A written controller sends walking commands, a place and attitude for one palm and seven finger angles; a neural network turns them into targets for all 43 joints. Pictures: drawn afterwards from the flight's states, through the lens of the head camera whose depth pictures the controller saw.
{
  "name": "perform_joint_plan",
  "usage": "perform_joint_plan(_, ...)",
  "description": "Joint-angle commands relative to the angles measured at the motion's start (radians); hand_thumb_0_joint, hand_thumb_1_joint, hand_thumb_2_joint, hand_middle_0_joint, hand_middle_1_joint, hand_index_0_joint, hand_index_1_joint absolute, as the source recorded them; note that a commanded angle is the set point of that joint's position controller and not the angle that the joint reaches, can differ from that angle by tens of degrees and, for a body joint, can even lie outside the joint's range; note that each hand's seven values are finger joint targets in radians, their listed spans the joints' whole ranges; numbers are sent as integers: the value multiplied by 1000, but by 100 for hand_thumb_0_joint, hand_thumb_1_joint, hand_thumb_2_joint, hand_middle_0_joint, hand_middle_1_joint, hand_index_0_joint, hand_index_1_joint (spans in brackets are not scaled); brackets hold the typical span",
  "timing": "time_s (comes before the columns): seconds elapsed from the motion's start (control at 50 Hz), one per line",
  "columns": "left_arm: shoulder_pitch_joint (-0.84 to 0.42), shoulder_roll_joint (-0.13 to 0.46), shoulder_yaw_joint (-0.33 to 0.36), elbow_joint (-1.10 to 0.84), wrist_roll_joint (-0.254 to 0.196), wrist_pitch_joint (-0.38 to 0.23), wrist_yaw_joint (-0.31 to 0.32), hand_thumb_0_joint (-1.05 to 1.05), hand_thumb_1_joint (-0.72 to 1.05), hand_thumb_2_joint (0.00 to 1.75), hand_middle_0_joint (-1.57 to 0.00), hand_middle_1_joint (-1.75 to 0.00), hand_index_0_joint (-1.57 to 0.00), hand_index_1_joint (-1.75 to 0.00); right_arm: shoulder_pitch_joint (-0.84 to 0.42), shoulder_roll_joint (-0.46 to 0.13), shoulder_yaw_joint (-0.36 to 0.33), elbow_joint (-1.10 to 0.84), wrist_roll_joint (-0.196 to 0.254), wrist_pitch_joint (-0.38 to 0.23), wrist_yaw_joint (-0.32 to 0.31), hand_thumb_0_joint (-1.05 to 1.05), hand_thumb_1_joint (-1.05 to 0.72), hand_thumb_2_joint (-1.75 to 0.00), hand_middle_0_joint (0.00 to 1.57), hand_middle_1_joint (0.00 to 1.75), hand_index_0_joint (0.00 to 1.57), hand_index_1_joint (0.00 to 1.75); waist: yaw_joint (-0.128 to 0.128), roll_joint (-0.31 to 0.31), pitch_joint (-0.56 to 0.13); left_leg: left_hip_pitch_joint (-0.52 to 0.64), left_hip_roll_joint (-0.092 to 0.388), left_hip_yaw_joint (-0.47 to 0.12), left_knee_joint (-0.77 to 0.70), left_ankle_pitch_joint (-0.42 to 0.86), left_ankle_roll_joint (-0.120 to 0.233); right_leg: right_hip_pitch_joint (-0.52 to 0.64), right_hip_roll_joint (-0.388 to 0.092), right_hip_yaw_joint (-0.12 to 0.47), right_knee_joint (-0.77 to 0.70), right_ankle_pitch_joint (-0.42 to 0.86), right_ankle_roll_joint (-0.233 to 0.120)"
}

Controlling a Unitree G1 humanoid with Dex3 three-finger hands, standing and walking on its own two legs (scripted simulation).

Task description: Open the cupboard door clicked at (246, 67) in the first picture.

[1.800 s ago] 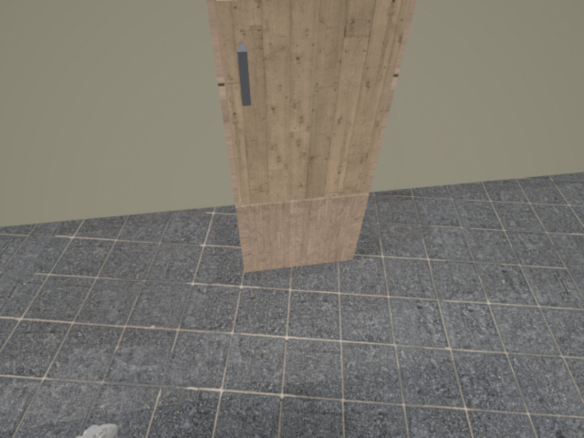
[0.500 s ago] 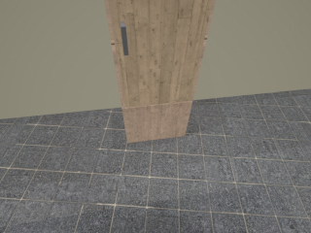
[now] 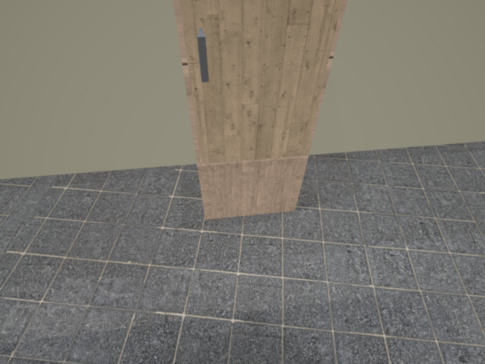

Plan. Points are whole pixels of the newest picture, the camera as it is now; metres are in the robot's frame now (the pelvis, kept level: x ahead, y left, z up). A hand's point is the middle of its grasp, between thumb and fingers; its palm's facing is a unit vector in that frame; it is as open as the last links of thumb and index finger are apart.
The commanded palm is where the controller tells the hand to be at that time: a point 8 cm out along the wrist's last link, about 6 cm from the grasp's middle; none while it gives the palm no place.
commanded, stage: turn to face it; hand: left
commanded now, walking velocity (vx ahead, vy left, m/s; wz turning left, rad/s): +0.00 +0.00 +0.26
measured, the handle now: (203, 55) +0.85 +0.16 +0.10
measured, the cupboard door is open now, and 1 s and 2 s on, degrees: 0 0 0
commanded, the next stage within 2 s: take the last steps up to it in 0.32 s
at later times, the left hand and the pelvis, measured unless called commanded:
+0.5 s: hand out of the picture -0.03 +0.21 -0.18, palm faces +0.14 -0.96 -0.25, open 7.4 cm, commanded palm none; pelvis -0.02 +0.00 -0.01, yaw +6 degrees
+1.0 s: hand out of the picture +0.09 +0.19 -0.18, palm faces +0.07 -0.99 -0.13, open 7.4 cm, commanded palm none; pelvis +0.08 +0.01 +0.00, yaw +4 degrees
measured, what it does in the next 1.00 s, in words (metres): lifts its right foot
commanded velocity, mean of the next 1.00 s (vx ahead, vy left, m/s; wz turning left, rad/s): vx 0.18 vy -0.09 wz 0.04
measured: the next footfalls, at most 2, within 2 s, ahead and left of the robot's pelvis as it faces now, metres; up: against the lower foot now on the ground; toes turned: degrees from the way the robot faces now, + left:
right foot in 1.14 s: +0.31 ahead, -0.15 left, +0.00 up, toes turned -4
left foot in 1.58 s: +0.39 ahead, +0.04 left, +0.00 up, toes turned +15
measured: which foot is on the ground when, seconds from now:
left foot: down 0.00-1.00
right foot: down 0.00-0.68, up 0.70-1.00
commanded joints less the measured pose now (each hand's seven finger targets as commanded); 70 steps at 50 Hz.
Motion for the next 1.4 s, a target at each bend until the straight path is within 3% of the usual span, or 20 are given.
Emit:
perform_joint_plan(0.0,39,131,33,-59,-3,-3,14,0,90,90,-20,-30,-20,-30,18,-97,-18,-60,0,-1,-4,0,-90,-90,20,30,20,30,7,-26,-67,-64,89,-67,5,185,17,29,-149,100,-33,152,-17)
perform_joint_plan(0.16,53,106,45,-95,-1,6,19,0,90,90,-20,-30,-20,-30,61,-63,-35,-82,-2,11,-3,0,-90,-90,20,30,20,30,-1,-39,-47,-106,69,-93,74,122,27,-51,-168,81,-8,14,-37)
perform_joint_plan(0.32,130,12,49,-92,3,8,21,0,90,90,-20,-30,-20,-30,66,-81,-56,-116,-2,3,-13,0,-90,-90,20,30,20,30,22,147,-37,-212,171,-344,-124,6,128,-11,-34,-7,164,-99,15)
perform_joint_plan(0.38,180,7,54,-80,5,2,21,0,90,90,-20,-30,-20,-30,54,-58,-60,-129,0,7,-14,0,-90,-90,20,30,20,30,37,125,-56,-245,126,-291,-65,-25,107,43,-58,26,79,-65,7)
perform_joint_plan(0.46,196,74,65,-77,13,-9,17,0,90,90,-20,-30,-20,-30,108,32,-54,-121,-15,20,-10,0,-90,-90,20,30,20,30,33,-269,-31,-268,-17,1,351,-237,19,-74,-326,356,-306,-581,-128)
perform_joint_plan(0.52,167,42,61,-61,16,-24,12,0,90,90,-20,-30,-20,-30,145,54,-56,-90,-19,8,1,0,-90,-90,20,30,20,30,-11,-163,22,-240,39,60,450,-223,24,-137,-281,246,-276,-452,-146)
perform_joint_plan(0.6,225,31,59,-19,15,-25,-1,0,90,90,-20,-30,-20,-30,197,103,-44,-67,-16,-19,4,0,-90,-90,20,30,20,30,-22,-101,69,-30,30,168,138,-148,17,-228,-192,95,-163,-399,-120)
perform_joint_plan(0.64,219,-26,49,-25,6,-17,-10,0,90,90,-20,-30,-20,-30,315,50,-54,-26,-17,-37,-11,0,-90,-90,20,30,20,30,-58,64,74,108,120,1,-62,-251,40,-343,-96,12,58,-349,-65)
perform_joint_plan(0.66,220,-80,39,-47,4,-18,-18,0,90,90,-20,-30,-20,-30,378,-43,-75,-15,-25,-44,-21,0,-90,-90,20,30,20,30,-79,275,87,138,339,-323,-242,-447,118,-473,-9,-90,307,-294,-19)
perform_joint_plan(0.68,134,-57,45,-92,18,-19,-24,0,90,90,-20,-30,-20,-30,420,-95,-87,-15,-25,-46,-32,0,-90,-90,20,30,20,30,-97,192,146,112,465,-473,-327,-487,188,-560,-22,-37,458,-292,-20)
perform_joint_plan(0.82,178,-95,65,-40,21,-7,-52,0,90,90,-20,-30,-20,-30,329,25,-54,-7,-13,-85,-50,0,-90,-90,20,30,20,30,-11,114,98,95,310,-50,-250,61,144,-529,-85,20,674,12,16)
perform_joint_plan(1.02,-57,-125,62,-101,8,-16,-64,0,90,90,-20,-30,-20,-30,426,29,-66,56,-29,-80,-49,0,-90,-90,20,30,20,30,-65,188,135,113,316,81,-188,319,121,-391,-65,-89,263,34,-11)
perform_joint_plan(1.08,110,-74,78,-45,7,-35,-57,0,90,90,-20,-30,-20,-30,386,-3,-78,56,-21,-74,-44,0,-90,-90,20,30,20,30,20,144,30,85,301,128,28,554,92,-98,2,-138,145,27,-49)
perform_joint_plan(1.1,263,-35,93,5,12,-49,-50,0,90,90,-20,-30,-20,-30,369,3,-79,55,-15,-73,-39,0,-90,-90,20,30,20,30,94,86,-61,12,259,161,221,502,56,123,5,-121,88,71,-61)
perform_joint_plan(1.12,400,70,121,43,20,-64,-36,0,90,90,-20,-30,-20,-30,411,54,-69,46,-2,-73,-24,0,-90,-90,20,30,20,30,141,-142,-200,-207,176,218,533,158,21,384,-202,107,36,-8,-120)
perform_joint_plan(1.14,456,151,133,59,6,-65,-23,0,90,90,-20,-30,-20,-30,418,113,-52,6,8,-71,-24,0,-90,-90,20,30,20,30,124,-317,-301,-367,47,146,837,-381,10,455,-415,469,-84,33,-193)
perform_joint_plan(1.16,420,133,127,51,-6,-60,-16,0,90,90,-20,-30,-20,-30,328,103,-55,-17,9,-66,-25,0,-90,-90,20,30,20,30,132,-213,-232,-412,82,50,942,-363,40,360,-408,456,-141,18,-218)
perform_joint_plan(1.22,170,-2,82,-10,2,-62,-5,0,90,90,-20,-30,-20,-30,246,114,-67,-21,-9,-49,-14,0,-90,-90,20,30,20,30,26,-75,-13,-381,176,43,927,-167,36,-26,-318,230,-190,-71,-172)
perform_joint_plan(1.28,129,-70,54,-16,13,-77,3,0,90,90,-20,-30,-20,-30,305,151,-63,-6,-19,-20,-9,0,-90,-90,20,30,20,30,-45,-77,20,-283,163,74,787,-111,20,-177,-248,62,-228,70,-149)
perform_joint_plan(1.38,166,-73,50,-9,15,-80,6,0,90,90,-20,-30,-20,-30,205,144,-60,-58,-18,-12,3,0,-90,-90,20,30,20,30,-39,-73,32,-290,152,105,550,-68,2,-152,-236,51,-269,57,-187)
